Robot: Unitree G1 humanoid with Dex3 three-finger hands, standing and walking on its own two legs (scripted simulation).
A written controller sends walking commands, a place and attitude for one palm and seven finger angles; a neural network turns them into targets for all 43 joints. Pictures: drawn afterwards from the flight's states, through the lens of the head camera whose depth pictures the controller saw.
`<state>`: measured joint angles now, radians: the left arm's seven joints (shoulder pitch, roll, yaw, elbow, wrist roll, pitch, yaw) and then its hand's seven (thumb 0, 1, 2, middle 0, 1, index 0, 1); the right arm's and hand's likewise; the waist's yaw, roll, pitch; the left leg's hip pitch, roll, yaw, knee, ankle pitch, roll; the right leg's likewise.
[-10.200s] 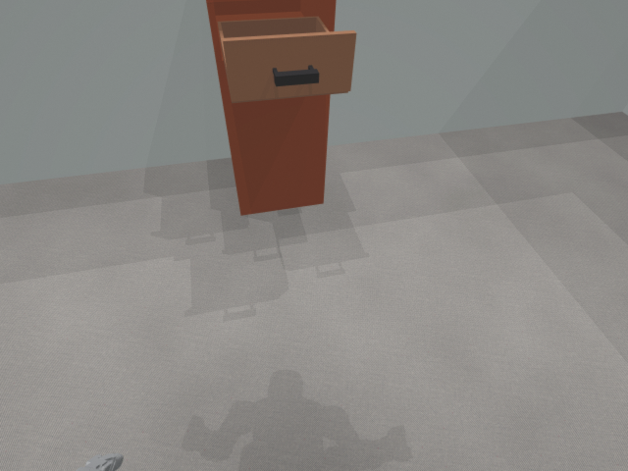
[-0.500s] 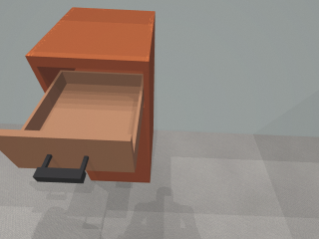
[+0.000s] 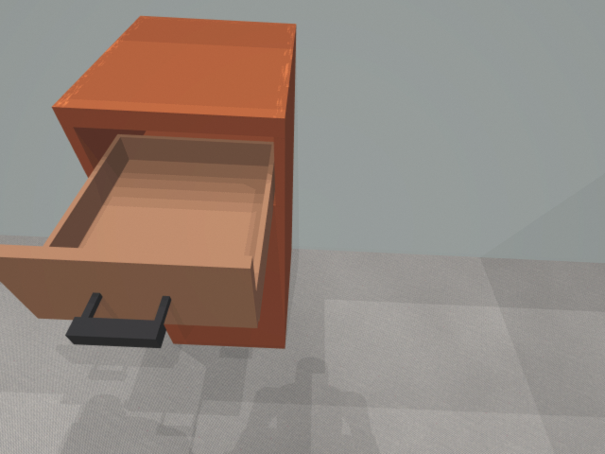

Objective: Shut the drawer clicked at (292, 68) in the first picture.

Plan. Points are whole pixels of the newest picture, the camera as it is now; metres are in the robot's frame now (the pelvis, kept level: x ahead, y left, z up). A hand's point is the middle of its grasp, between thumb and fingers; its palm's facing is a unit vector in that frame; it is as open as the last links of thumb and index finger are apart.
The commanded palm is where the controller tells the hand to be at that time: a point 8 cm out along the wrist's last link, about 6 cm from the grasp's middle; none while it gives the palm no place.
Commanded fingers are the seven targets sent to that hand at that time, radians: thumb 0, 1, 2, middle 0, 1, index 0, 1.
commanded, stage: shuffle to correct the standing spot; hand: left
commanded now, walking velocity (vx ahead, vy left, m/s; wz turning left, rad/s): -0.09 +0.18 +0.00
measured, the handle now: (124, 316) +0.28 +0.26 +0.02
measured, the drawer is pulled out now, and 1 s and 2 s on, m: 0.28 0.28 0.28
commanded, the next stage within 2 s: come to a stop and stand still in 0.14 s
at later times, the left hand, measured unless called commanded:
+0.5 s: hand out of the picture -0.03 +0.26 -0.18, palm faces +0.06 -0.97 -0.22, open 7.4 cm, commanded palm none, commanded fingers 0.00 0.90 0.90 -0.20 -0.30 -0.20 -0.30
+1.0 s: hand out of the picture +0.00 +0.20 -0.18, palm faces +0.04 -0.98 -0.21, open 7.3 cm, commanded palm none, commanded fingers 0.00 0.90 0.90 -0.20 -0.30 -0.20 -0.30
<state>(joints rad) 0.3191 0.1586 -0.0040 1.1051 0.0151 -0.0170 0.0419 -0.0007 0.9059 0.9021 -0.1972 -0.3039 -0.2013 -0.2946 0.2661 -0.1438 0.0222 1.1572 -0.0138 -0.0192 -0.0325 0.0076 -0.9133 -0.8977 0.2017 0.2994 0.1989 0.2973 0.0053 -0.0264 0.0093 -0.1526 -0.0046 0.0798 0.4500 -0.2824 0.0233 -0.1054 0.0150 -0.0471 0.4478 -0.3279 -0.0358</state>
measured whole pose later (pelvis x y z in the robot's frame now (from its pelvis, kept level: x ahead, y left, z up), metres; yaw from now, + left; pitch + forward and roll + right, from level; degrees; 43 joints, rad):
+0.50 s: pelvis -0.04 +0.06 +0.00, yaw +2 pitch -1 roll +0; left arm 0.29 0.22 0.05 1.03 0.03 0.03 0.03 0.00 0.91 0.90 -0.20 -0.30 -0.20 -0.29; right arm 0.26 -0.15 -0.01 1.03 -0.04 0.00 -0.01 0.01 -0.91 -0.90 0.20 0.30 0.20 0.30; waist 0.00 -0.04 0.01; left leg -0.28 -0.01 0.07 0.49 -0.21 0.05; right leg -0.37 -0.03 -0.03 0.94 -0.47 -0.02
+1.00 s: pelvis -0.01 +0.03 -0.01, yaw +2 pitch +0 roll -1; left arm 0.30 0.16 0.00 1.05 0.01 -0.03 0.05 0.01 0.92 0.90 -0.20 -0.30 -0.20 -0.29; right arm 0.33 -0.14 0.01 1.08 -0.02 -0.01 -0.02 0.01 -0.91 -0.90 0.20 0.30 0.20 0.30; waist -0.02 0.00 0.00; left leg -0.25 0.01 0.07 0.59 -0.36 0.03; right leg -0.18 0.05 -0.08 0.54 -0.36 -0.05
